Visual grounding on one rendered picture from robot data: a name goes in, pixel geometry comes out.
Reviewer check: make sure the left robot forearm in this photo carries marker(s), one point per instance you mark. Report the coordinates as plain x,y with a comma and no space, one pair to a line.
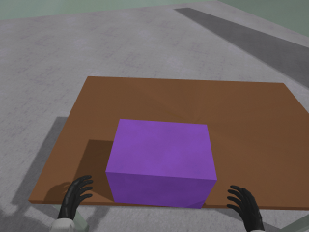
62,225

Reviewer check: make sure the carton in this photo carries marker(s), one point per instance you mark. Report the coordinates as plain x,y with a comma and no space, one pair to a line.
161,164

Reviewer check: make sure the right robot hand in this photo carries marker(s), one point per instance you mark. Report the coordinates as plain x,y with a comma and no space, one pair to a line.
248,211

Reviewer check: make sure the table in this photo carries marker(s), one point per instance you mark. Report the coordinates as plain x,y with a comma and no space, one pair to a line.
258,131

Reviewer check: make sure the left robot hand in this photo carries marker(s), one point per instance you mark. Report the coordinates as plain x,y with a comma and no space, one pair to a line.
72,198

